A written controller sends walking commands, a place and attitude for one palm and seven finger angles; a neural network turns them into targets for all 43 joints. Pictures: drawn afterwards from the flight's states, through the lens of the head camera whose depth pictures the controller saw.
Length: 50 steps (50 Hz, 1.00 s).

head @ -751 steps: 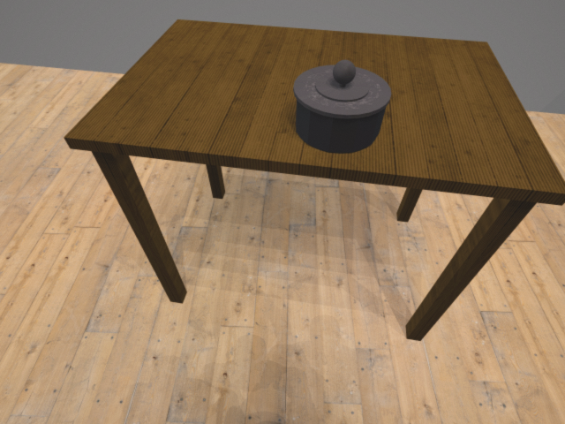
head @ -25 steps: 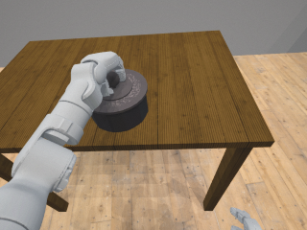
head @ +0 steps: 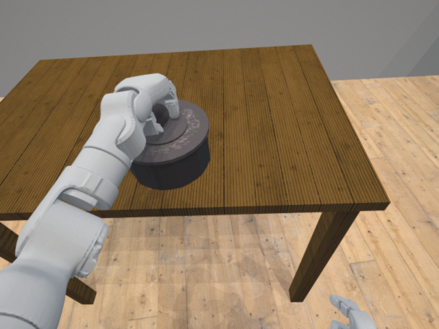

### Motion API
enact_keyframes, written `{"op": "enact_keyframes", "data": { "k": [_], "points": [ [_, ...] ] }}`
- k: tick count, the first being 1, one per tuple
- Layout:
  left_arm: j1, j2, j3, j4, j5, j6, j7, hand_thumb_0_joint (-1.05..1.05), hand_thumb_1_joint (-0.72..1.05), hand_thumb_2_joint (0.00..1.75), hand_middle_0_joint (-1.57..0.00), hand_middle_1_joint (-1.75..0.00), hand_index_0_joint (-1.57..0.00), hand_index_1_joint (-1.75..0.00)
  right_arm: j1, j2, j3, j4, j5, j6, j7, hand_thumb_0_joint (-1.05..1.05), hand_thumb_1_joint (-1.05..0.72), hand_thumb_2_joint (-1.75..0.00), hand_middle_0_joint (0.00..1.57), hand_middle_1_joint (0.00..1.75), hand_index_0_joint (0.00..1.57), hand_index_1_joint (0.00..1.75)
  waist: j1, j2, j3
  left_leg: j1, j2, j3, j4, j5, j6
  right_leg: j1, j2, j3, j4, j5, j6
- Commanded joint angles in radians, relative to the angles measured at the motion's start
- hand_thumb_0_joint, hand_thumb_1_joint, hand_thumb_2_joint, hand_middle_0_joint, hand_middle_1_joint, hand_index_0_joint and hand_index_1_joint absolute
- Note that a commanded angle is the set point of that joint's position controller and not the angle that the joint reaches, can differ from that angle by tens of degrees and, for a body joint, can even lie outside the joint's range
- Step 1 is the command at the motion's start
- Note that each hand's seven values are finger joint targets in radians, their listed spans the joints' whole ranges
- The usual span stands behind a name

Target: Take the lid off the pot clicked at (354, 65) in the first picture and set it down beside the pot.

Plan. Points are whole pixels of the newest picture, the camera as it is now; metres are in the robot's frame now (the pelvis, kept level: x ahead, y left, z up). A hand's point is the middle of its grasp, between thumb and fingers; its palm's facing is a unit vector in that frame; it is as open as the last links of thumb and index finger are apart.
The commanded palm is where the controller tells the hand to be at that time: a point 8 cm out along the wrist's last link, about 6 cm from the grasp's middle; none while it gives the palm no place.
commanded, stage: close the fingers and squeeze the knob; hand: left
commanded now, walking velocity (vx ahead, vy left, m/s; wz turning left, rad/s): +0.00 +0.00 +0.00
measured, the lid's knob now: (157, 114) +0.48 +0.13 +0.16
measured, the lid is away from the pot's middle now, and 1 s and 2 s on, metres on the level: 0.00 0.01 0.00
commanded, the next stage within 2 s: lift the lid straight up in 0.68 s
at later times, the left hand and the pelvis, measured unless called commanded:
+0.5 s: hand (152, 118) +0.45 +0.13 +0.17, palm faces -0.30 -0.11 -0.95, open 6.8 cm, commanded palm +0.43 +0.14 +0.24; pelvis +0.00 +0.00 +0.00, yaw +0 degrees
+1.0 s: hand (150, 118) +0.45 +0.13 +0.17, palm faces -0.31 -0.11 -0.94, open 6.8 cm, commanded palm +0.43 +0.14 +0.26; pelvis +0.00 +0.00 +0.00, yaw +0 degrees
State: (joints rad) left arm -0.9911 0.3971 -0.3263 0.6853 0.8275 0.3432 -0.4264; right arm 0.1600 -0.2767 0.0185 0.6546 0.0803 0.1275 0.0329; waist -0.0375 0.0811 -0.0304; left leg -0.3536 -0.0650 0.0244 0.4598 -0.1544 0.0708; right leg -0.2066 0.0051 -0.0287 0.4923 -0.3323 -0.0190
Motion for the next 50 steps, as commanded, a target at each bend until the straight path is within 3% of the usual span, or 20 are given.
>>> {"op": "enact_keyframes", "data": {
  "k": [1, 4, 6, 9, 11, 14, 16, 17, 19, 21, 24, 25, 29, 30, 34, 35, 39, 40, 46, 50],
  "points": [
    [-0.521, 0.224, 0.110, -0.111, 0.036, -0.003, 0.035, 0.00, 0.57, 0.57, -0.87, -0.99, -0.87, -0.99, -0.087, -0.112, -0.030, -0.128, 0.002, -0.036, -0.013, 0.00, -0.90, -0.90, 0.20, 0.30, 0.20, 0.30, -0.007, -0.132, -0.338, 0.322, 0.003, -0.060, 0.000, 0.156, 0.019, -0.080, 0.032, 0.008, -0.071, 0.355, -0.027],
    [-0.519, 0.173, 0.076, -0.078, 0.024, -0.001, 0.030, 0.00, 0.58, 0.56, -0.88, -0.99, -0.87, -0.99, -0.072, -0.114, -0.035, -0.122, 0.000, -0.033, -0.016, 0.00, -0.90, -0.90, 0.20, 0.30, 0.20, 0.30, -0.020, -0.127, -0.327, 0.320, 0.003, -0.062, 0.002, 0.150, 0.021, -0.099, 0.030, 0.002, -0.079, 0.346, -0.028],
    [-0.539, 0.244, 0.122, -0.056, 0.044, -0.005, 0.032, 0.00, 0.55, 0.62, -0.87, -0.99, -0.84, -0.98, -0.071, -0.115, -0.027, -0.120, -0.001, -0.037, -0.021, 0.00, -0.90, -0.90, 0.20, 0.30, 0.20, 0.30, -0.008, -0.137, -0.340, 0.307, 0.001, -0.058, -0.003, 0.135, 0.020, -0.074, 0.030, 0.010, -0.074, 0.349, -0.025],
    [-0.545, 0.165, 0.066, -0.117, 0.028, -0.014, 0.019, 0.00, 0.55, 0.66, -0.87, -0.99, -0.83, -0.98, -0.073, -0.110, -0.036, -0.133, -0.003, -0.042, -0.017, 0.00, -0.90, -0.90, 0.20, 0.30, 0.20, 0.30, -0.019, -0.102, -0.376, 0.348, 0.001, -0.064, 0.010, 0.188, 0.022, -0.079, 0.028, 0.007, -0.072, 0.384, -0.030],
    [-0.528, 0.243, 0.128, -0.089, 0.041, -0.013, 0.020, 0.00, 0.56, 0.67, -0.87, -1.00, -0.83, -0.98, -0.065, -0.116, -0.033, -0.125, -0.003, -0.043, -0.018, 0.00, -0.90, -0.90, 0.20, 0.30, 0.20, 0.30, -0.007, -0.134, -0.364, 0.329, 0.000, -0.061, 0.009, 0.183, 0.022, -0.058, 0.031, 0.013, -0.071, 0.401, -0.026],
    [-0.530, 0.212, 0.101, -0.125, 0.021, -0.019, 0.010, 0.00, 0.58, 0.69, -0.89, -1.00, -0.84, -0.98, -0.074, -0.115, -0.038, -0.138, 0.000, -0.044, -0.017, 0.00, -0.90, -0.90, 0.20, 0.30, 0.20, 0.30, -0.015, -0.132, -0.358, 0.319, -0.002, -0.055, 0.008, 0.181, 0.027, -0.046, 0.025, 0.015, -0.080, 0.417, -0.025],
    [-0.532, 0.268, 0.140, -0.138, 0.038, -0.020, 0.013, 0.00, 0.60, 0.70, -0.90, -1.00, -0.85, -0.99, -0.075, -0.116, -0.033, -0.136, 0.000, -0.047, -0.016, 0.00, -0.90, -0.90, 0.20, 0.30, 0.20, 0.30, -0.001, -0.120, -0.373, 0.333, -0.003, -0.057, 0.008, 0.199, 0.025, -0.037, 0.029, 0.018, -0.070, 0.434, -0.025],
    [-0.540, 0.217, 0.100, -0.155, 0.035, -0.018, 0.010, 0.00, 0.61, 0.70, -0.90, -1.01, -0.85, -0.99, -0.082, -0.110, -0.033, -0.139, 0.001, -0.047, -0.013, 0.00, -0.90, -0.90, 0.20, 0.30, 0.20, 0.30, -0.007, -0.106, -0.362, 0.348, -0.002, -0.060, 0.008, 0.209, 0.022, -0.061, 0.031, 0.013, -0.067, 0.427, -0.026],
    [-0.500, 0.190, 0.090, -0.157, 0.015, -0.016, 0.006, 0.00, 0.63, 0.71, -0.91, -1.01, -0.86, -0.99, -0.074, -0.116, -0.041, -0.140, 0.002, -0.041, -0.010, 0.00, -0.90, -0.90, 0.20, 0.30, 0.20, 0.30, -0.013, -0.117, -0.351, 0.342, 0.003, -0.060, 0.008, 0.208, 0.026, -0.063, 0.030, 0.007, -0.080, 0.418, -0.027],
    [-0.501, 0.269, 0.149, -0.172, 0.038, -0.018, 0.012, 0.00, 0.64, 0.72, -0.92, -1.02, -0.87, -1.00, -0.077, -0.115, -0.038, -0.145, 0.000, -0.048, -0.010, 0.00, -0.90, -0.90, 0.20, 0.30, 0.20, 0.30, 0.004, -0.114, -0.390, 0.356, 0.000, -0.060, 0.014, 0.221, 0.026, -0.038, 0.034, 0.016, -0.067, 0.433, -0.026],
    [-0.469, 0.217, 0.111, -0.128, 0.016, -0.013, 0.008, 0.00, 0.67, 0.74, -0.94, -1.02, -0.88, -1.00, -0.073, -0.120, -0.041, -0.140, 0.004, -0.039, -0.012, 0.00, -0.90, -0.90, 0.20, 0.30, 0.20, 0.30, -0.011, -0.127, -0.325, 0.312, 0.003, -0.050, 0.005, 0.175, 0.026, -0.061, 0.030, 0.009, -0.084, 0.402, -0.025],
    [-0.495, 0.289, 0.163, -0.145, 0.035, -0.016, 0.013, 0.00, 0.68, 0.74, -0.94, -1.03, -0.88, -1.01, -0.074, -0.119, -0.036, -0.137, 0.004, -0.042, -0.013, 0.00, -0.90, -0.90, 0.20, 0.30, 0.20, 0.30, 0.003, -0.148, -0.349, 0.314, 0.002, -0.054, 0.004, 0.178, 0.024, -0.037, 0.032, 0.014, -0.073, 0.411, -0.024],
    [-0.483, 0.225, 0.117, -0.159, 0.024, -0.016, 0.012, 0.00, 0.73, 0.76, -0.96, -1.04, -0.90, -1.01, -0.079, -0.118, -0.041, -0.147, 0.003, -0.040, -0.011, 0.00, -0.90, -0.90, 0.20, 0.30, 0.20, 0.30, -0.006, -0.105, -0.354, 0.335, 0.003, -0.057, 0.013, 0.207, 0.025, -0.060, 0.031, 0.008, -0.074, 0.413, -0.029],
    [-0.491, 0.278, 0.151, -0.155, 0.039, -0.015, 0.016, 0.00, 0.74, 0.77, -0.97, -1.04, -0.91, -1.01, -0.082, -0.115, -0.035, -0.144, 0.005, -0.041, -0.010, 0.00, -0.90, -0.90, 0.20, 0.30, 0.20, 0.30, 0.004, -0.110, -0.366, 0.329, 0.003, -0.057, 0.010, 0.191, 0.021, -0.046, 0.033, 0.014, -0.066, 0.405, -0.027],
    [-0.492, 0.243, 0.125, -0.124, 0.030, -0.016, 0.016, 0.00, 0.77, 0.79, -0.99, -1.05, -0.92, -1.02, -0.076, -0.120, -0.039, -0.143, 0.004, -0.035, -0.016, 0.00, -0.90, -0.90, 0.20, 0.30, 0.20, 0.30, -0.008, -0.115, -0.342, 0.312, 0.005, -0.052, 0.004, 0.160, 0.024, -0.065, 0.030, 0.010, -0.081, 0.377, -0.027],
    [-0.506, 0.305, 0.170, -0.141, 0.045, -0.020, 0.020, 0.00, 0.78, 0.79, -0.99, -1.06, -0.93, -1.02, -0.075, -0.118, -0.035, -0.141, 0.004, -0.040, -0.016, 0.00, -0.90, -0.90, 0.20, 0.30, 0.20, 0.30, 0.005, -0.119, -0.366, 0.320, 0.004, -0.053, 0.008, 0.176, 0.023, -0.042, 0.031, 0.016, -0.070, 0.400, -0.027],
    [-0.498, 0.246, 0.123, -0.118, 0.034, -0.019, 0.016, 0.00, 0.79, 0.80, -1.00, -1.06, -0.94, -1.03, -0.077, -0.119, -0.037, -0.142, 0.005, -0.035, -0.018, 0.00, -0.90, -0.90, 0.20, 0.30, 0.20, 0.30, -0.010, -0.121, -0.344, 0.310, 0.006, -0.048, 0.006, 0.169, 0.025, -0.058, 0.029, 0.012, -0.080, 0.395, -0.027],
    [-0.522, 0.294, 0.156, -0.147, 0.044, -0.020, 0.019, 0.00, 0.79, 0.80, -1.00, -1.06, -0.94, -1.03, -0.079, -0.116, -0.033, -0.145, 0.004, -0.038, -0.018, 0.00, -0.90, -0.90, 0.20, 0.30, 0.20, 0.30, 0.003, -0.113, -0.372, 0.318, 0.004, -0.054, 0.005, 0.170, 0.023, -0.038, 0.030, 0.017, -0.072, 0.395, -0.026],
    [-0.629, 0.266, 0.123, -0.209, 0.044, -0.016, 0.018, 0.00, 0.80, 0.81, -1.01, -1.07, -0.94, -1.03, -0.075, -0.111, -0.038, -0.139, 0.002, -0.048, -0.019, 0.00, -0.90, -0.90, 0.20, 0.30, 0.20, 0.30, -0.015, -0.083, -0.390, 0.372, 0.005, -0.066, 0.006, 0.196, 0.025, -0.064, 0.037, 0.013, -0.077, 0.404, -0.029],
    [-0.709, 0.314, 0.154, -0.246, 0.050, -0.022, 0.020, 0.00, 0.80, 0.81, -1.01, -1.07, -0.94, -1.03, -0.070, -0.113, -0.040, -0.132, 0.000, -0.065, -0.022, 0.00, -0.90, -0.90, 0.20, 0.30, 0.20, 0.30, -0.011, -0.066, -0.437, 0.401, 0.007, -0.077, -0.001, 0.190, 0.022, -0.054, 0.036, 0.015, -0.074, 0.391, -0.030]
  ]
}}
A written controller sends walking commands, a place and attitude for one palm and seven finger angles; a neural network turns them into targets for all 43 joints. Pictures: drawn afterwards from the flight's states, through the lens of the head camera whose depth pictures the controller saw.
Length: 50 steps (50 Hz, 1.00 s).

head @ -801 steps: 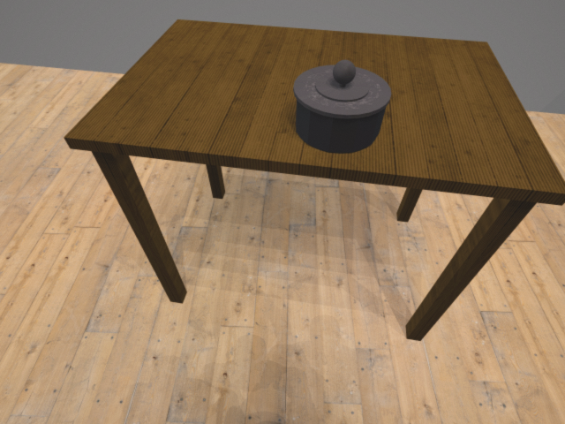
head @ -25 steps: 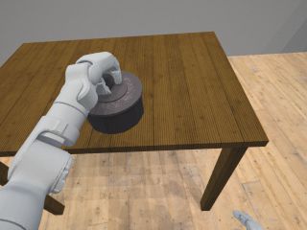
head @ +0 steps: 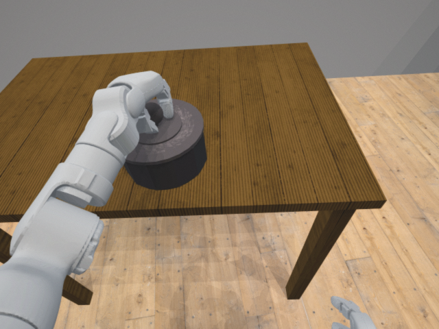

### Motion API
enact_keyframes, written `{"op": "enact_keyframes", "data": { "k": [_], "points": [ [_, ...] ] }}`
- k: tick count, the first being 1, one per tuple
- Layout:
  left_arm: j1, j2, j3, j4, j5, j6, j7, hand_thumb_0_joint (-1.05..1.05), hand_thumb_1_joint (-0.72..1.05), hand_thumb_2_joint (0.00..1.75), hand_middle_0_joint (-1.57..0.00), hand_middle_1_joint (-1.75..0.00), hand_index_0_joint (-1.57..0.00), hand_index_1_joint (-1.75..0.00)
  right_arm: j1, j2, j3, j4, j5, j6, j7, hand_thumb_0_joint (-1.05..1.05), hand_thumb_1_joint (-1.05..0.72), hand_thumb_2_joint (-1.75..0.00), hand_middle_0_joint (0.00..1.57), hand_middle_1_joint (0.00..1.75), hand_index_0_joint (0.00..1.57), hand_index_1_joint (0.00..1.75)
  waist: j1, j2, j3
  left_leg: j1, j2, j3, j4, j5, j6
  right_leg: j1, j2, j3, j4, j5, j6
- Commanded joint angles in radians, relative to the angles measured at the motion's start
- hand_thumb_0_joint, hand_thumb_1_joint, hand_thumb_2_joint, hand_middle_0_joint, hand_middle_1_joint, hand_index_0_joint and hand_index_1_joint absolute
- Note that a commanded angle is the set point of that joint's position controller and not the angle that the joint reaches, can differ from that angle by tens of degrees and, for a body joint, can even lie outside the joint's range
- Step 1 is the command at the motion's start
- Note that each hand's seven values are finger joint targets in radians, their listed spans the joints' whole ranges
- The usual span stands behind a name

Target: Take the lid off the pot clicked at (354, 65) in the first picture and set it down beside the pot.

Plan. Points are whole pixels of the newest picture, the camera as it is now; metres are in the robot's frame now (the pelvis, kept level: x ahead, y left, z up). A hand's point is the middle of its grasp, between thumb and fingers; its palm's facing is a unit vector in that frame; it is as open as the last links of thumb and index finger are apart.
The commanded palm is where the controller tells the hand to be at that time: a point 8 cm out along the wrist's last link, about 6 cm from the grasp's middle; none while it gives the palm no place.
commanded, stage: lift the lid straight up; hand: left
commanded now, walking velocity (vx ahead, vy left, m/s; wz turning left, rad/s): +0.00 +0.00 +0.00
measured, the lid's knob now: (151, 113) +0.47 +0.13 +0.16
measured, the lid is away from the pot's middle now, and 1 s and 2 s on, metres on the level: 0.01 0.00 0.02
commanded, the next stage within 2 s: move the lid sideways beside the pot in 1.78 s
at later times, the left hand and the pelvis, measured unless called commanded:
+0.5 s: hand (142, 96) +0.45 +0.13 +0.22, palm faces -0.24 -0.08 -0.97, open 6.8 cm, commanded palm +0.42 +0.13 +0.30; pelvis +0.00 +0.00 +0.00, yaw +0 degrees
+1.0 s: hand (133, 74) +0.44 +0.13 +0.26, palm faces -0.18 -0.07 -0.98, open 6.8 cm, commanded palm +0.42 +0.13 +0.34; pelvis -0.01 +0.00 +0.00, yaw +1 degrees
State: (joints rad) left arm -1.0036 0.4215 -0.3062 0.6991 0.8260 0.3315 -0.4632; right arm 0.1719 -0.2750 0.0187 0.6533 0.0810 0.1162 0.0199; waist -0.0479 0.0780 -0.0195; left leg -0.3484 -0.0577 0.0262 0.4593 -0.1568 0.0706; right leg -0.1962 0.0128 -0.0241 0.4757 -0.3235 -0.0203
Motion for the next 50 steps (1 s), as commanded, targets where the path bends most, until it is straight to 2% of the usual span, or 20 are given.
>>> {"op": "enact_keyframes", "data": {
  "k": [1, 5, 9, 10, 14, 15, 19, 20, 24, 25, 29, 31, 34, 35, 39, 41, 44, 47, 49, 50],
  "points": [
    [-0.682, 0.282, 0.131, -0.240, 0.052, -0.009, 0.056, 0.00, 0.80, 0.81, -1.01, -1.07, -0.94, -1.03, -0.079, -0.114, -0.042, -0.129, -0.004, -0.059, -0.010, 0.00, -0.90, -0.90, 0.20, 0.30, 0.20, 0.30, 0.000, -0.072, -0.450, 0.402, -0.003, -0.079, 0.005, 0.203, 0.027, -0.064, 0.032, 0.014, -0.059, 0.396, -0.030],
    [-0.682, 0.285, 0.140, -0.263, 0.048, -0.008, 0.051, 0.00, 0.80, 0.81, -1.01, -1.07, -0.94, -1.03, -0.081, -0.113, -0.044, -0.126, -0.006, -0.072, -0.003, 0.00, -0.90, -0.90, 0.20, 0.30, 0.20, 0.30, 0.007, -0.073, -0.476, 0.420, -0.001, -0.085, 0.009, 0.249, 0.024, -0.050, 0.030, 0.013, -0.053, 0.425, -0.030],
    [-0.610, 0.234, 0.110, -0.134, 0.031, 0.008, 0.038, 0.00, 0.80, 0.81, -1.01, -1.07, -0.94, -1.03, -0.073, -0.123, -0.044, -0.113, -0.003, -0.064, -0.004, 0.00, -0.90, -0.90, 0.20, 0.30, 0.20, 0.30, -0.003, -0.124, -0.375, 0.343, -0.006, -0.068, -0.004, 0.200, 0.028, -0.065, 0.026, 0.005, -0.073, 0.410, -0.027],
    [-0.663, 0.282, 0.137, -0.178, 0.044, 0.004, 0.038, 0.00, 0.80, 0.81, -1.01, -1.07, -0.94, -1.03, -0.079, -0.121, -0.039, -0.114, -0.002, -0.066, -0.003, 0.00, -0.90, -0.90, 0.20, 0.30, 0.20, 0.30, 0.007, -0.114, -0.406, 0.356, -0.004, -0.071, -0.009, 0.198, 0.022, -0.050, 0.024, 0.009, -0.062, 0.409, -0.027],
    [-0.671, 0.183, 0.066, -0.289, 0.026, 0.004, 0.028, 0.00, 0.80, 0.81, -1.01, -1.07, -0.94, -1.03, -0.090, -0.111, -0.050, -0.136, -0.004, -0.081, 0.009, 0.00, -0.90, -0.90, 0.20, 0.30, 0.20, 0.30, -0.004, -0.040, -0.478, 0.464, 0.001, -0.093, 0.018, 0.328, 0.024, -0.079, 0.029, 0.003, -0.056, 0.439, -0.033],
    [-0.678, 0.253, 0.119, -0.269, 0.044, 0.011, 0.029, 0.00, 0.80, 0.81, -1.01, -1.07, -0.94, -1.03, -0.086, -0.112, -0.046, -0.124, -0.005, -0.078, 0.009, 0.00, -0.90, -0.90, 0.20, 0.30, 0.20, 0.30, 0.006, -0.078, -0.463, 0.440, 0.003, -0.091, 0.012, 0.300, 0.020, -0.070, 0.032, 0.004, -0.054, 0.431, -0.031],
    [-0.683, 0.214, 0.093, -0.236, 0.025, 0.022, 0.021, 0.00, 0.80, 0.81, -1.01, -1.07, -0.94, -1.03, -0.094, -0.119, -0.043, -0.122, 0.000, -0.068, 0.009, 0.00, -0.90, -0.90, 0.20, 0.30, 0.20, 0.30, 0.003, -0.096, -0.420, 0.398, -0.003, -0.082, -0.005, 0.239, 0.022, -0.069, 0.026, -0.003, -0.064, 0.400, -0.032],
    [-0.712, 0.293, 0.144, -0.272, 0.048, 0.018, 0.025, 0.00, 0.80, 0.81, -1.01, -1.07, -0.94, -1.03, -0.105, -0.115, -0.037, -0.130, -0.002, -0.073, 0.007, 0.00, -0.90, -0.90, 0.20, 0.30, 0.20, 0.30, 0.020, -0.090, -0.464, 0.411, -0.002, -0.084, -0.006, 0.242, 0.019, -0.049, 0.025, 0.008, -0.054, 0.400, -0.032],
    [-0.684, 0.233, 0.102, -0.142, 0.037, 0.035, 0.018, 0.00, 0.80, 0.81, -1.01, -1.07, -0.94, -1.03, -0.094, -0.121, -0.036, -0.110, -0.001, -0.060, 0.001, 0.00, -0.90, -0.90, 0.20, 0.30, 0.20, 0.30, 0.003, -0.133, -0.370, 0.348, -0.003, -0.074, -0.017, 0.192, 0.022, -0.070, 0.024, -0.002, -0.073, 0.376, -0.031],
    [-0.774, 0.283, 0.122, -0.235, 0.054, 0.025, 0.018, 0.00, 0.80, 0.81, -1.01, -1.07, -0.94, -1.03, -0.113, -0.114, -0.029, -0.121, 0.001, -0.067, 0.002, 0.00, -0.90, -0.90, 0.20, 0.30, 0.20, 0.30, 0.014, -0.111, -0.432, 0.377, -0.003, -0.078, -0.022, 0.192, 0.016, -0.053, 0.022, 0.005, -0.059, 0.371, -0.031],
    [-0.723, 0.163, 0.046, -0.207, 0.032, 0.032, 0.007, 0.00, 0.80, 0.81, -1.01, -1.07, -0.94, -1.03, -0.111, -0.106, -0.037, -0.129, -0.002, -0.075, 0.006, 0.00, -0.90, -0.90, 0.20, 0.30, 0.20, 0.30, 0.000, -0.081, -0.424, 0.418, -0.002, -0.087, -0.001, 0.260, 0.021, -0.092, 0.025, -0.001, -0.066, 0.389, -0.036],
    [-0.755, 0.298, 0.138, -0.180, 0.064, 0.037, 0.008, 0.00, 0.80, 0.81, -1.01, -1.07, -0.94, -1.03, -0.117, -0.114, -0.026, -0.121, -0.004, -0.071, 0.001, 0.00, -0.90, -0.90, 0.20, 0.30, 0.20, 0.30, 0.018, -0.123, -0.410, 0.367, -0.005, -0.076, -0.018, 0.192, 0.021, -0.060, 0.024, 0.009, -0.064, 0.371, -0.033],
    [-0.766, 0.206, 0.068, -0.188, 0.037, 0.036, -0.001, 0.00, 0.80, 0.81, -1.01, -1.07, -0.94, -1.03, -0.123, -0.110, -0.029, -0.127, 0.000, -0.070, -0.001, 0.00, -0.90, -0.90, 0.20, 0.30, 0.20, 0.30, 0.005, -0.105, -0.401, 0.371, -0.006, -0.073, -0.017, 0.187, 0.022, -0.071, 0.019, 0.003, -0.071, 0.361, -0.033],
    [-0.801, 0.270, 0.110, -0.224, 0.058, 0.033, 0.000, 0.00, 0.80, 0.81, -1.01, -1.07, -0.94, -1.03, -0.125, -0.104, -0.026, -0.128, -0.002, -0.078, -0.002, 0.00, -0.90, -0.90, 0.20, 0.30, 0.20, 0.30, 0.017, -0.110, -0.439, 0.388, -0.004, -0.074, -0.018, 0.188, 0.020, -0.058, 0.019, 0.010, -0.062, 0.363, -0.031],
    [-0.797, 0.228, 0.076, -0.184, 0.038, 0.037, -0.010, 0.00, 0.80, 0.81, -1.01, -1.07, -0.94, -1.03, -0.119, -0.110, -0.027, -0.125, 0.002, -0.077, -0.004, 0.00, -0.90, -0.90, 0.20, 0.30, 0.20, 0.30, 0.003, -0.105, -0.404, 0.375, -0.004, -0.079, -0.018, 0.186, 0.022, -0.071, 0.020, 0.004, -0.072, 0.357, -0.034],
    [-0.830, 0.281, 0.107, -0.186, 0.066, 0.037, -0.013, 0.00, 0.80, 0.81, -1.01, -1.07, -0.94, -1.03, -0.125, -0.107, -0.023, -0.127, -0.002, -0.086, -0.007, 0.00, -0.90, -0.90, 0.20, 0.30, 0.20, 0.30, 0.013, -0.102, -0.424, 0.384, -0.004, -0.079, -0.019, 0.176, 0.022, -0.071, 0.022, 0.011, -0.064, 0.349, -0.034],
    [-0.824, 0.196, 0.049, -0.206, 0.035, 0.035, -0.021, 0.00, 0.80, 0.81, -1.01, -1.07, -0.94, -1.03, -0.122, -0.105, -0.029, -0.130, 0.002, -0.093, -0.004, 0.00, -0.90, -0.90, 0.20, 0.30, 0.20, 0.30, 0.002, -0.083, -0.422, 0.402, -0.004, -0.088, -0.015, 0.198, 0.021, -0.086, 0.021, 0.003, -0.068, 0.345, -0.036],
    [-0.871, 0.287, 0.106, -0.156, 0.071, 0.043, -0.020, 0.00, 0.80, 0.81, -1.01, -1.07, -0.94, -1.03, -0.113, -0.107, -0.020, -0.114, 0.000, -0.095, -0.010, 0.00, -0.90, -0.90, 0.20, 0.30, 0.20, 0.30, 0.013, -0.119, -0.394, 0.362, -0.007, -0.080, -0.030, 0.140, 0.021, -0.081, 0.022, 0.009, -0.070, 0.316, -0.033],
    [-0.863, 0.197, 0.040, -0.150, 0.038, 0.038, -0.025, 0.00, 0.80, 0.81, -1.01, -1.07, -0.94, -1.03, -0.110, -0.109, -0.024, -0.116, 0.003, -0.094, -0.011, 0.00, -0.90, -0.90, 0.20, 0.30, 0.20, 0.30, -0.003, -0.096, -0.394, 0.367, -0.007, -0.081, -0.030, 0.142, 0.020, -0.089, 0.019, 0.001, -0.077, 0.307, -0.033],
    [-0.908, 0.263, 0.081, -0.176, 0.066, 0.037, -0.021, 0.00, 0.80, 0.81, -1.01, -1.07, -0.94, -1.03, -0.112, -0.106, -0.022, -0.113, 0.002, -0.101, -0.010, 0.00, -0.90, -0.90, 0.20, 0.30, 0.20, 0.30, 0.009, -0.100, -0.419, 0.380, -0.002, -0.083, -0.032, 0.136, 0.016, -0.085, 0.022, 0.007, -0.066, 0.303, -0.033]
  ]
}}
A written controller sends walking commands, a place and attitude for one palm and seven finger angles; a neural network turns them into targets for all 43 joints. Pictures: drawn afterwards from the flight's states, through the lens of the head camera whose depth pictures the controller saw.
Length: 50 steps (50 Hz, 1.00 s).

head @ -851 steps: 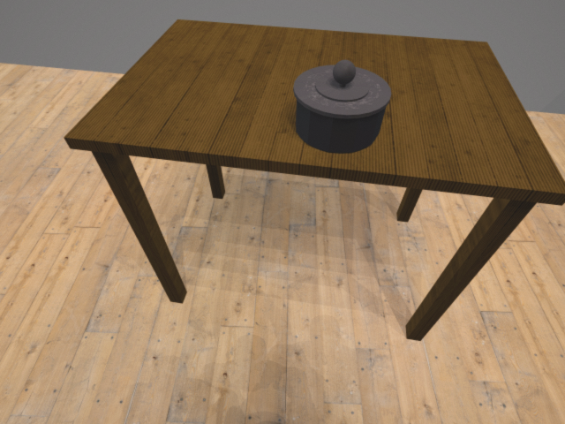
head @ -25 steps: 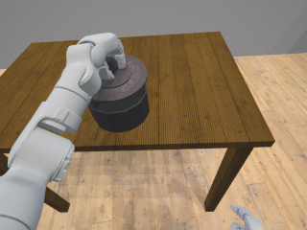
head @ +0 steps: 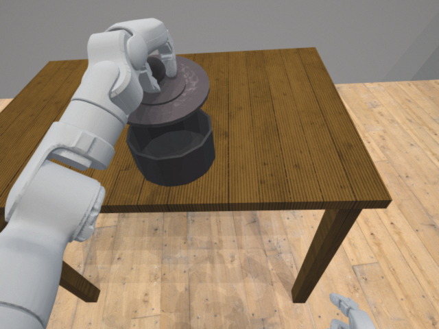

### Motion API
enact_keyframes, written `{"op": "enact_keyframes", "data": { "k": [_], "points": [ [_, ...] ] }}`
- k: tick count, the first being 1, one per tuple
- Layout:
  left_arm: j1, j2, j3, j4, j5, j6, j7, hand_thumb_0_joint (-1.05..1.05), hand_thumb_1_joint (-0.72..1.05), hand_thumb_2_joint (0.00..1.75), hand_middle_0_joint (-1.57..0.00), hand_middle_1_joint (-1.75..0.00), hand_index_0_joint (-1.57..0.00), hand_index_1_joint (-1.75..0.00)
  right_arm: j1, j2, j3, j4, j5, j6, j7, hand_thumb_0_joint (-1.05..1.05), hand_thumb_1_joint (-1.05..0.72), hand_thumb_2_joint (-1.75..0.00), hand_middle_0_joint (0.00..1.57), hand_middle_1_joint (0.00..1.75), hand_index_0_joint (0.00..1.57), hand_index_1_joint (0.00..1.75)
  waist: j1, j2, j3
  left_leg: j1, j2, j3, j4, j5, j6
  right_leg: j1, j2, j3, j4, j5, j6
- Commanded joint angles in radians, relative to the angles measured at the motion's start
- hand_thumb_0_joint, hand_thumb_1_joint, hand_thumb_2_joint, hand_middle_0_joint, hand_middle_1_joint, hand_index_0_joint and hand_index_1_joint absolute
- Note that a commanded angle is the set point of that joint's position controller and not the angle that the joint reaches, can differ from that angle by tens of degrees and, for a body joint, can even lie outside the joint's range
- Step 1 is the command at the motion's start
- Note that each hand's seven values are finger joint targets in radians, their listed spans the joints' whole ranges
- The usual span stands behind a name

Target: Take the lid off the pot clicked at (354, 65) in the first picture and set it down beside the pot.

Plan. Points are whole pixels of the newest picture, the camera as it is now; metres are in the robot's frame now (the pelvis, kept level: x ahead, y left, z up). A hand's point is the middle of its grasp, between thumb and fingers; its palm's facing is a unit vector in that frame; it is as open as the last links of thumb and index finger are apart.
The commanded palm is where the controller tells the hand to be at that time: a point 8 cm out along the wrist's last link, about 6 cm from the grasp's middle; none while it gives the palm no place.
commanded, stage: lift the lid straight up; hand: left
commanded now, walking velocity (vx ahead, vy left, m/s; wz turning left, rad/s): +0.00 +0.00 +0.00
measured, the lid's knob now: (152, 70) +0.48 +0.12 +0.25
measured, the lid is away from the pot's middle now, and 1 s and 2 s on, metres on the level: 0.00 0.02 0.15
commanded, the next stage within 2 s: move the lid sideways beside the pot in 0.78 s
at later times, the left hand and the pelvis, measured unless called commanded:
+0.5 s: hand (142, 44) +0.46 +0.12 +0.31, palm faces -0.11 -0.07 -0.99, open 6.8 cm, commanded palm +0.43 +0.12 +0.38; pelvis +0.00 +0.00 +0.00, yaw -1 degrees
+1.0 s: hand (133, 39) +0.46 +0.13 +0.32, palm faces -0.10 -0.06 -0.99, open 6.8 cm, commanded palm +0.43 +0.14 +0.38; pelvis +0.00 +0.01 +0.00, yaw +0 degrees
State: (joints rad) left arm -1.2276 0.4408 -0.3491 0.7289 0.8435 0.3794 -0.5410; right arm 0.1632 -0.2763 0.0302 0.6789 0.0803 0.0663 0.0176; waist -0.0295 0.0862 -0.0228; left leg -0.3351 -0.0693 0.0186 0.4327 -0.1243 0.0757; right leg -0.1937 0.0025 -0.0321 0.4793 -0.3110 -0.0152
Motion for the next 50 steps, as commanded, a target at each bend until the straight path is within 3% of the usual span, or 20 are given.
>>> {"op": "enact_keyframes", "data": {
  "k": [1, 4, 6, 9, 11, 14, 16, 19, 20, 24, 25, 26, 29, 31, 34, 40, 44, 45, 49, 50],
  "points": [
    [-0.706, 0.233, 0.112, -0.204, 0.052, -0.012, 0.055, 0.00, 0.80, 0.81, -1.01, -1.07, -0.94, -1.03, -0.107, -0.104, -0.031, -0.142, 0.000, -0.054, -0.009, 0.00, -0.90, -0.90, 0.20, 0.30, 0.20, 0.30, -0.011, -0.095, -0.410, 0.370, 0.007, -0.078, -0.004, 0.101, 0.013, -0.096, 0.034, 0.015, -0.070, 0.287, -0.041],
    [-0.689, 0.199, 0.097, -0.158, 0.031, -0.010, 0.054, 0.00, 0.80, 0.81, -1.01, -1.07, -0.94, -1.03, -0.085, -0.110, -0.036, -0.133, -0.001, -0.058, -0.012, 0.00, -0.90, -0.90, 0.20, 0.30, 0.20, 0.30, -0.020, -0.105, -0.408, 0.361, 0.006, -0.076, -0.003, 0.107, 0.016, -0.089, 0.030, 0.011, -0.081, 0.292, -0.039],
    [-0.736, 0.285, 0.150, -0.162, 0.068, -0.011, 0.055, 0.00, 0.80, 0.81, -1.01, -1.07, -0.94, -1.03, -0.089, -0.110, -0.032, -0.133, -0.006, -0.064, -0.015, 0.00, -0.90, -0.90, 0.20, 0.30, 0.20, 0.30, -0.007, -0.121, -0.436, 0.361, 0.007, -0.074, -0.002, 0.119, 0.016, -0.070, 0.030, 0.022, -0.069, 0.315, -0.039],
    [-0.690, 0.190, 0.093, -0.164, 0.037, -0.007, 0.046, 0.00, 0.80, 0.81, -1.01, -1.07, -0.94, -1.03, -0.084, -0.109, -0.041, -0.138, -0.002, -0.068, -0.008, 0.00, -0.90, -0.90, 0.20, 0.30, 0.20, 0.30, -0.015, -0.097, -0.440, 0.388, 0.011, -0.076, 0.010, 0.171, 0.015, -0.083, 0.027, 0.014, -0.070, 0.332, -0.042],
    [-0.698, 0.285, 0.159, -0.143, 0.074, 0.003, 0.044, 0.00, 0.80, 0.81, -1.01, -1.07, -0.94, -1.03, -0.091, -0.112, -0.034, -0.136, -0.006, -0.064, -0.008, 0.00, -0.90, -0.90, 0.20, 0.30, 0.20, 0.30, 0.002, -0.132, -0.436, 0.357, 0.010, -0.067, 0.006, 0.167, 0.015, -0.062, 0.029, 0.022, -0.063, 0.352, -0.041],
    [-0.685, 0.188, 0.092, -0.176, 0.037, 0.007, 0.035, 0.00, 0.80, 0.81, -1.01, -1.07, -0.94, -1.03, -0.095, -0.109, -0.038, -0.147, 0.000, -0.063, -0.003, 0.00, -0.90, -0.90, 0.20, 0.30, 0.20, 0.30, -0.010, -0.113, -0.423, 0.374, 0.012, -0.071, 0.009, 0.192, 0.015, -0.077, 0.026, 0.011, -0.069, 0.345, -0.041],
    [-0.710, 0.297, 0.165, -0.132, 0.073, 0.019, 0.036, 0.00, 0.80, 0.81, -1.01, -1.07, -0.94, -1.03, -0.095, -0.113, -0.031, -0.137, -0.005, -0.058, -0.009, 0.00, -0.90, -0.90, 0.20, 0.30, 0.20, 0.30, 0.004, -0.145, -0.397, 0.331, 0.009, -0.060, -0.002, 0.138, 0.019, -0.069, 0.028, 0.019, -0.073, 0.325, -0.038],
    [-0.737, 0.236, 0.117, -0.133, 0.046, 0.017, 0.033, 0.00, 0.80, 0.81, -1.01, -1.07, -0.94, -1.03, -0.090, -0.112, -0.033, -0.139, -0.001, -0.059, -0.013, 0.00, -0.90, -0.90, 0.20, 0.30, 0.20, 0.30, -0.008, -0.128, -0.402, 0.336, 0.008, -0.060, -0.002, 0.140, 0.019, -0.069, 0.022, 0.014, -0.077, 0.322, -0.038],
    [-0.770, 0.327, 0.173, -0.160, 0.079, 0.016, 0.038, 0.00, 0.80, 0.81, -1.01, -1.07, -0.94, -1.03, -0.094, -0.111, -0.028, -0.138, -0.003, -0.065, -0.014, 0.00, -0.90, -0.90, 0.20, 0.30, 0.20, 0.30, 0.008, -0.140, -0.453, 0.350, 0.011, -0.066, -0.003, 0.151, 0.014, -0.047, 0.024, 0.023, -0.061, 0.330, -0.038],
    [-0.744, 0.186, 0.080, -0.213, 0.041, 0.021, 0.023, 0.00, 0.80, 0.81, -1.01, -1.07, -0.94, -1.03, -0.099, -0.102, -0.036, -0.156, -0.001, -0.073, -0.007, 0.00, -0.90, -0.90, 0.20, 0.30, 0.20, 0.30, -0.006, -0.089, -0.468, 0.412, 0.014, -0.075, 0.016, 0.233, 0.016, -0.079, 0.023, 0.012, -0.066, 0.351, -0.042],
    [-0.745, 0.287, 0.151, -0.197, 0.072, 0.029, 0.025, 0.00, 0.80, 0.81, -1.01, -1.07, -0.94, -1.03, -0.104, -0.105, -0.033, -0.146, -0.003, -0.070, -0.007, 0.00, -0.90, -0.90, 0.20, 0.30, 0.20, 0.30, 0.009, -0.124, -0.465, 0.391, 0.016, -0.072, 0.012, 0.216, 0.014, -0.066, 0.026, 0.020, -0.059, 0.351, -0.042],
    [-0.754, 0.292, 0.149, -0.163, 0.080, 0.035, 0.022, 0.00, 0.80, 0.81, -1.01, -1.07, -0.94, -1.03, -0.105, -0.110, -0.028, -0.143, -0.003, -0.066, -0.010, 0.00, -0.90, -0.90, 0.20, 0.30, 0.20, 0.30, 0.004, -0.133, -0.432, 0.360, 0.010, -0.064, 0.009, 0.197, 0.018, -0.066, 0.026, 0.020, -0.063, 0.357, -0.041],
    [-0.764, 0.187, 0.072, -0.143, 0.041, 0.041, 0.017, 0.00, 0.80, 0.81, -1.01, -1.07, -0.94, -1.03, -0.102, -0.109, -0.029, -0.136, 0.006, -0.063, -0.011, 0.00, -0.90, -0.90, 0.20, 0.30, 0.20, 0.30, -0.014, -0.107, -0.387, 0.364, 0.012, -0.070, 0.000, 0.157, 0.013, -0.108, 0.023, 0.007, -0.077, 0.300, -0.041],
    [-0.793, 0.275, 0.128, -0.118, 0.085, 0.045, 0.020, 0.00, 0.80, 0.81, -1.01, -1.07, -0.94, -1.03, -0.099, -0.110, -0.025, -0.130, -0.002, -0.065, -0.015, 0.00, -0.90, -0.90, 0.20, 0.30, 0.20, 0.30, -0.001, -0.140, -0.411, 0.348, 0.010, -0.070, -0.002, 0.151, 0.014, -0.087, 0.026, 0.014, -0.067, 0.309, -0.043],
    [-0.756, 0.197, 0.079, -0.133, 0.056, 0.043, 0.018, 0.00, 0.80, 0.81, -1.01, -1.07, -0.94, -1.03, -0.095, -0.109, -0.029, -0.138, 0.000, -0.065, -0.011, 0.00, -0.90, -0.90, 0.20, 0.30, 0.20, 0.30, -0.009, -0.109, -0.439, 0.375, 0.012, -0.071, 0.013, 0.202, 0.012, -0.084, 0.020, 0.012, -0.067, 0.336, -0.043],
    [-0.805, 0.241, 0.094, -0.142, 0.081, 0.047, 0.014, 0.00, 0.80, 0.81, -1.01, -1.07, -0.94, -1.03, -0.105, -0.106, -0.024, -0.132, 0.001, -0.060, -0.012, 0.00, -0.90, -0.90, 0.20, 0.30, 0.20, 0.30, -0.006, -0.143, -0.423, 0.354, 0.012, -0.071, -0.001, 0.161, 0.011, -0.084, 0.024, 0.012, -0.068, 0.321, -0.040],
    [-0.829, 0.207, 0.078, -0.171, 0.050, 0.036, 0.020, 0.00, 0.80, 0.81, -1.01, -1.07, -0.94, -1.03, -0.097, -0.109, -0.026, -0.138, 0.000, -0.070, -0.017, 0.00, -0.90, -0.90, 0.20, 0.30, 0.20, 0.30, -0.013, -0.085, -0.451, 0.391, 0.014, -0.080, 0.003, 0.171, 0.010, -0.094, 0.021, 0.009, -0.071, 0.302, -0.044],
    [-0.860, 0.305, 0.130, -0.230, 0.100, 0.022, 0.023, 0.00, 0.80, 0.81, -1.01, -1.07, -0.94, -1.03, -0.101, -0.108, -0.028, -0.142, -0.006, -0.073, -0.015, 0.00, -0.90, -0.90, 0.20, 0.30, 0.20, 0.30, 0.003, -0.084, -0.516, 0.409, 0.014, -0.085, 0.006, 0.187, 0.005, -0.067, 0.026, 0.021, -0.059, 0.312, -0.046],
    [-0.731, 0.273, 0.122, -0.031, 0.085, 0.027, 0.011, 0.00, 0.80, 0.81, -1.01, -1.07, -0.94, -1.03, -0.066, -0.123, -0.029, -0.119, -0.002, -0.047, -0.020, 0.00, -0.90, -0.90, 0.20, 0.30, 0.20, 0.30, -0.009, -0.145, -0.382, 0.306, 0.013, -0.070, -0.008, 0.146, 0.009, -0.080, 0.020, 0.006, -0.080, 0.303, -0.043],
    [-0.793, 0.348, 0.167, -0.103, 0.112, 0.019, 0.014, 0.00, 0.80, 0.81, -1.01, -1.07, -0.94, -1.03, -0.085, -0.119, -0.027, -0.128, -0.003, -0.049, -0.017, 0.00, -0.90, -0.90, 0.20, 0.30, 0.20, 0.30, 0.006, -0.147, -0.428, 0.319, 0.014, -0.069, -0.010, 0.149, 0.007, -0.055, 0.023, 0.015, -0.068, 0.312, -0.042]
  ]
}}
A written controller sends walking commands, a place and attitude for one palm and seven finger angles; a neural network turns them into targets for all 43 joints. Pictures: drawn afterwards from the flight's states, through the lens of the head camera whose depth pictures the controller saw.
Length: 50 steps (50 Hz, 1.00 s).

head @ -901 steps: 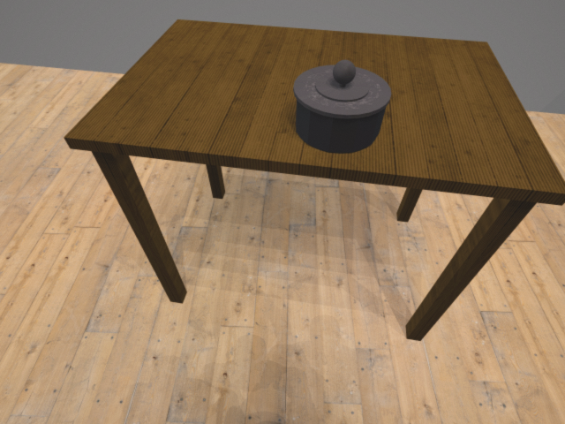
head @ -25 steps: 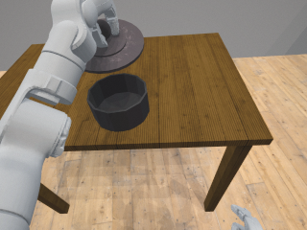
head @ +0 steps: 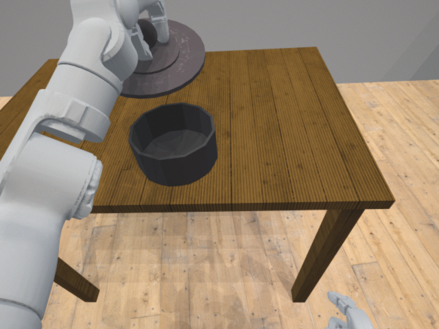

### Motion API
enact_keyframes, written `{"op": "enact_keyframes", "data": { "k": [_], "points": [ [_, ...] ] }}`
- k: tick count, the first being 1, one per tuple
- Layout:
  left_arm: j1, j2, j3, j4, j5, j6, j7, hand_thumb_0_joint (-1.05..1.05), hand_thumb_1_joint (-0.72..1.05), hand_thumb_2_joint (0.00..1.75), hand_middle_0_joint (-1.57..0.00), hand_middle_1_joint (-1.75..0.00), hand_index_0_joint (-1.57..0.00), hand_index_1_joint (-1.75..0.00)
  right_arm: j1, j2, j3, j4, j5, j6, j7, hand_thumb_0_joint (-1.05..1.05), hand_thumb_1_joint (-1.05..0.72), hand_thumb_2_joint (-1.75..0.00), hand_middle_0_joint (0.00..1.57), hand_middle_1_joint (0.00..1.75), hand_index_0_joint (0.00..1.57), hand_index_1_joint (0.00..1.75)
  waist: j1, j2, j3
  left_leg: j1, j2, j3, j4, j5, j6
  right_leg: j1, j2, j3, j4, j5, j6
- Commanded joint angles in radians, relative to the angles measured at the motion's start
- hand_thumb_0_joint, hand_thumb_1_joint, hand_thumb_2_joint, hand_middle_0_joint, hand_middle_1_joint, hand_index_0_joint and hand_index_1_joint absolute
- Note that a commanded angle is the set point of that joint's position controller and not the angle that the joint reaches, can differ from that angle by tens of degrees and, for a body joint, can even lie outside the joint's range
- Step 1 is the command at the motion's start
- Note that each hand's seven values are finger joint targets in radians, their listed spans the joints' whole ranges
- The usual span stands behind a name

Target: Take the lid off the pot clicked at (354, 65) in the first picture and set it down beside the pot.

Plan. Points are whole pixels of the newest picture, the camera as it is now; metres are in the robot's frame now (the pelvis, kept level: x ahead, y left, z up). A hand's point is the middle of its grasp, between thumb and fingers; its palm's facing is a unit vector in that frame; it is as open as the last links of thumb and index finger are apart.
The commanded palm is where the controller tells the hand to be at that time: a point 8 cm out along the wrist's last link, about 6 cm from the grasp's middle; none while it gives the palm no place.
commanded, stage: move the lid sideways beside the pot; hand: left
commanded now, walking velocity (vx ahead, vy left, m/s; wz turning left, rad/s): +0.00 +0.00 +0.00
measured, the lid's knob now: (143, 35) +0.49 +0.12 +0.31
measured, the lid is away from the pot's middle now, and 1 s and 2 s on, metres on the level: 0.02 0.15 0.24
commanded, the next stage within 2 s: lower the lid onto the table in 1.92 s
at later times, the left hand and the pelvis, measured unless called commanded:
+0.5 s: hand (92, 43) +0.46 +0.19 +0.31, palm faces -0.09 -0.05 -0.99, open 6.8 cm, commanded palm +0.43 +0.19 +0.38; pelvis +0.00 +0.00 +0.00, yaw +0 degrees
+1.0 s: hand (50, 49) +0.44 +0.25 +0.31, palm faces -0.10 -0.05 -0.99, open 6.8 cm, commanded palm +0.42 +0.25 +0.38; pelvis -0.01 +0.01 +0.00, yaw +1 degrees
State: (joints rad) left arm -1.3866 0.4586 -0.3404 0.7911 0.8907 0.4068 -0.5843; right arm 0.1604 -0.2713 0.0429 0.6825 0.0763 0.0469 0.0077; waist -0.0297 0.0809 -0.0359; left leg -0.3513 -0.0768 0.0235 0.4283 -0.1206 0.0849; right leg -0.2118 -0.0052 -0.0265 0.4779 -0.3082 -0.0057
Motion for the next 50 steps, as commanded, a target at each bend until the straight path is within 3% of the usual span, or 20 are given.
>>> {"op": "enact_keyframes", "data": {
  "k": [1, 4, 5, 6, 9, 10, 14, 15, 19, 20, 22, 24, 26, 29, 31, 34, 40, 47, 49, 50],
  "points": [
    [-0.635, 0.313, 0.142, -0.152, 0.069, -0.010, 0.056, 0.00, 0.80, 0.81, -1.01, -1.07, -0.94, -1.03, -0.091, -0.120, -0.040, -0.142, -0.001, -0.033, -0.011, 0.00, -0.90, -0.90, 0.20, 0.30, 0.20, 0.30, 0.002, -0.142, -0.408, 0.339, 0.018, -0.073, 0.001, 0.146, 0.004, -0.047, 0.031, 0.011, -0.065, 0.312, -0.053],
    [-0.587, 0.239, 0.083, -0.159, 0.042, -0.018, 0.048, 0.00, 0.80, 0.81, -1.01, -1.07, -0.94, -1.03, -0.073, -0.125, -0.046, -0.145, 0.006, -0.028, -0.008, 0.00, -0.90, -0.90, 0.20, 0.30, 0.20, 0.30, -0.016, -0.114, -0.402, 0.365, 0.024, -0.080, 0.007, 0.163, 0.001, -0.072, 0.031, 0.003, -0.075, 0.297, -0.053],
    [-0.618, 0.335, 0.152, -0.196, 0.071, -0.019, 0.052, 0.00, 0.80, 0.81, -1.01, -1.07, -0.94, -1.03, -0.071, -0.126, -0.048, -0.143, 0.001, -0.029, -0.008, 0.00, -0.90, -0.90, 0.20, 0.30, 0.20, 0.30, 0.001, -0.123, -0.449, 0.371, 0.023, -0.076, 0.009, 0.165, 0.004, -0.042, 0.034, 0.014, -0.068, 0.313, -0.051],
    [-0.606, 0.349, 0.156, -0.149, 0.078, -0.018, 0.048, 0.00, 0.80, 0.81, -1.01, -1.07, -0.94, -1.03, -0.074, -0.127, -0.044, -0.145, 0.001, -0.026, -0.013, 0.00, -0.90, -0.90, 0.20, 0.30, 0.20, 0.30, -0.003, -0.137, -0.417, 0.343, 0.018, -0.072, 0.009, 0.151, 0.008, -0.043, 0.034, 0.014, -0.070, 0.314, -0.051],
    [-0.586, 0.309, 0.120, -0.175, 0.049, -0.031, 0.042, 0.00, 0.80, 0.81, -1.01, -1.07, -0.94, -1.03, -0.061, -0.132, -0.051, -0.150, 0.008, -0.026, -0.013, 0.00, -0.90, -0.90, 0.20, 0.30, 0.20, 0.30, -0.015, -0.102, -0.417, 0.360, 0.021, -0.074, 0.013, 0.157, 0.008, -0.054, 0.031, 0.007, -0.078, 0.304, -0.050],
    [-0.606, 0.380, 0.164, -0.184, 0.076, -0.033, 0.045, 0.00, 0.80, 0.81, -1.01, -1.07, -0.94, -1.03, -0.062, -0.131, -0.049, -0.145, 0.007, -0.025, -0.015, 0.00, -0.90, -0.90, 0.20, 0.30, 0.20, 0.30, -0.005, -0.113, -0.424, 0.355, 0.019, -0.074, 0.014, 0.156, 0.008, -0.046, 0.035, 0.014, -0.073, 0.313, -0.050],
    [-0.599, 0.325, 0.117, -0.287, 0.047, -0.049, 0.034, 0.00, 0.80, 0.81, -1.01, -1.07, -0.94, -1.03, -0.061, -0.130, -0.056, -0.168, 0.013, -0.033, -0.011, 0.00, -0.90, -0.90, 0.20, 0.30, 0.20, 0.30, -0.018, -0.035, -0.469, 0.429, 0.025, -0.086, 0.034, 0.242, 0.005, -0.066, 0.036, 0.006, -0.070, 0.330, -0.053],
    [-0.625, 0.396, 0.168, -0.333, 0.067, -0.052, 0.036, 0.00, 0.80, 0.81, -1.01, -1.07, -0.94, -1.03, -0.064, -0.129, -0.055, -0.166, 0.009, -0.036, -0.009, 0.00, -0.90, -0.90, 0.20, 0.30, 0.20, 0.30, -0.003, -0.034, -0.495, 0.439, 0.025, -0.091, 0.034, 0.251, 0.002, -0.058, 0.041, 0.012, -0.063, 0.333, -0.053],
    [-0.522, 0.329, 0.121, -0.227, 0.043, -0.037, 0.023, 0.00, 0.80, 0.81, -1.01, -1.07, -0.94, -1.03, -0.049, -0.140, -0.057, -0.153, 0.019, -0.019, -0.008, 0.00, -0.90, -0.90, 0.20, 0.30, 0.20, 0.30, -0.021, -0.039, -0.388, 0.403, 0.027, -0.094, 0.024, 0.197, -0.001, -0.118, 0.044, -0.008, -0.083, 0.267, -0.056],
    [-0.603, 0.398, 0.158, -0.317, 0.062, -0.048, 0.028, 0.00, 0.80, 0.81, -1.01, -1.07, -0.94, -1.03, -0.060, -0.139, -0.054, -0.157, 0.019, -0.021, -0.006, 0.00, -0.90, -0.90, 0.20, 0.30, 0.20, 0.30, -0.010, -0.035, -0.435, 0.419, 0.027, -0.098, 0.018, 0.188, -0.006, -0.101, 0.047, -0.004, -0.073, 0.267, -0.056],
    [-0.577, 0.404, 0.171, -0.295, 0.068, -0.048, 0.029, 0.00, 0.80, 0.81, -1.01, -1.07, -0.94, -1.03, -0.062, -0.135, -0.055, -0.160, 0.017, -0.023, -0.010, 0.00, -0.90, -0.90, 0.20, 0.30, 0.20, 0.30, -0.008, -0.029, -0.452, 0.431, 0.025, -0.097, 0.031, 0.215, -0.001, -0.105, 0.046, 0.000, -0.066, 0.277, -0.059],
    [-0.542, 0.324, 0.110, -0.289, 0.039, -0.049, 0.023, 0.00, 0.80, 0.81, -1.01, -1.07, -0.94, -1.03, -0.055, -0.137, -0.056, -0.161, 0.022, -0.018, -0.006, 0.00, -0.90, -0.90, 0.20, 0.30, 0.20, 0.30, -0.025, -0.018, -0.425, 0.437, 0.030, -0.106, 0.033, 0.245, -0.009, -0.128, 0.046, -0.011, -0.074, 0.267, -0.058],
    [-0.556, 0.423, 0.189, -0.271, 0.069, -0.046, 0.026, 0.00, 0.80, 0.81, -1.01, -1.07, -0.94, -1.03, -0.062, -0.142, -0.055, -0.154, 0.016, -0.014, -0.007, 0.00, -0.90, -0.90, 0.20, 0.30, 0.20, 0.30, -0.009, -0.059, -0.421, 0.413, 0.028, -0.103, 0.025, 0.187, -0.004, -0.120, 0.050, -0.008, -0.071, 0.250, -0.059],
    [-0.496, 0.392, 0.159, -0.204, 0.047, -0.046, 0.020, 0.00, 0.80, 0.81, -1.01, -1.07, -0.94, -1.03, -0.046, -0.150, -0.055, -0.149, 0.022, 0.000, -0.008, 0.00, -0.90, -0.90, 0.20, 0.30, 0.20, 0.30, -0.017, -0.063, -0.395, 0.383, 0.026, -0.096, 0.026, 0.200, -0.006, -0.113, 0.042, -0.012, -0.078, 0.264, -0.057],
    [-0.559, 0.486, 0.217, -0.234, 0.081, -0.052, 0.022, 0.00, 0.80, 0.81, -1.01, -1.07, -0.94, -1.03, -0.067, -0.148, -0.052, -0.156, 0.019, 0.003, -0.009, 0.00, -0.90, -0.90, 0.20, 0.30, 0.20, 0.30, -0.003, -0.095, -0.426, 0.369, 0.022, -0.089, 0.024, 0.165, 0.001, -0.085, 0.044, -0.003, -0.069, 0.267, -0.056],
    [-0.523, 0.390, 0.138, -0.246, 0.057, -0.062, 0.016, 0.00, 0.80, 0.81, -1.01, -1.07, -0.94, -1.03, -0.061, -0.144, -0.054, -0.164, 0.025, 0.008, -0.008, 0.00, -0.90, -0.90, 0.20, 0.30, 0.20, 0.30, -0.021, -0.045, -0.411, 0.399, 0.030, -0.099, 0.027, 0.183, -0.007, -0.125, 0.042, -0.013, -0.075, 0.235, -0.057],
    [-0.563, 0.477, 0.189, -0.252, 0.083, -0.077, 0.018, 0.00, 0.80, 0.81, -1.01, -1.07, -0.94, -1.03, -0.054, -0.144, -0.049, -0.155, 0.024, 0.017, -0.010, 0.00, -0.90, -0.90, 0.20, 0.30, 0.20, 0.30, -0.012, -0.049, -0.397, 0.376, 0.029, -0.110, 0.007, 0.113, -0.012, -0.130, 0.050, -0.017, -0.078, 0.190, -0.059],
    [-0.582, 0.464, 0.163, -0.204, 0.083, -0.098, 0.016, 0.00, 0.80, 0.81, -1.01, -1.07, -0.94, -1.03, -0.046, -0.144, -0.048, -0.146, 0.030, 0.017, -0.019, 0.00, -0.90, -0.90, 0.20, 0.30, 0.20, 0.30, -0.026, -0.029, -0.353, 0.374, 0.032, -0.121, -0.006, 0.031, -0.009, -0.170, 0.053, -0.021, -0.093, 0.124, -0.059],
    [-0.534, 0.461, 0.168, -0.216, 0.065, -0.109, 0.020, 0.00, 0.80, 0.81, -1.01, -1.07, -0.94, -1.03, -0.029, -0.154, -0.055, -0.152, 0.027, 0.011, -0.019, 0.00, -0.90, -0.90, 0.20, 0.30, 0.20, 0.30, -0.024, 0.001, -0.391, 0.396, 0.034, -0.123, 0.007, 0.076, -0.010, -0.158, 0.049, -0.018, -0.094, 0.139, -0.062],
    [-0.591, 0.539, 0.217, -0.250, 0.093, -0.116, 0.026, 0.00, 0.80, 0.81, -1.01, -1.07, -0.94, -1.03, -0.027, -0.153, -0.053, -0.147, 0.023, 0.011, -0.019, 0.00, -0.90, -0.90, 0.20, 0.30, 0.20, 0.30, -0.011, -0.003, -0.440, 0.400, 0.029, -0.119, 0.007, 0.084, -0.011, -0.125, 0.054, -0.014, -0.088, 0.154, -0.062]
  ]
}}
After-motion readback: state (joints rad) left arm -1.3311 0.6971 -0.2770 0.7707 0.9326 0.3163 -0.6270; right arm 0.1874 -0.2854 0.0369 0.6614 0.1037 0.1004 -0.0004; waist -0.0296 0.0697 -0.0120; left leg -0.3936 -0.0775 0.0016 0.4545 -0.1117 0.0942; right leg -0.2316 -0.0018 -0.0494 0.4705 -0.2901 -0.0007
